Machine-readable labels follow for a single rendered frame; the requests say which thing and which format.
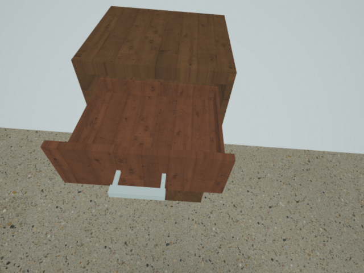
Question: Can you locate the cabinet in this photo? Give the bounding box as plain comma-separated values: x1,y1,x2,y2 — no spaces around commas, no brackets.
71,6,237,202

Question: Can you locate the drawer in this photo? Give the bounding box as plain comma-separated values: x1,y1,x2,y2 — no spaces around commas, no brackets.
40,78,235,193

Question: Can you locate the handle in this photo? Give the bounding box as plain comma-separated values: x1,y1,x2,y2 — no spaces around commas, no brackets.
108,170,166,201

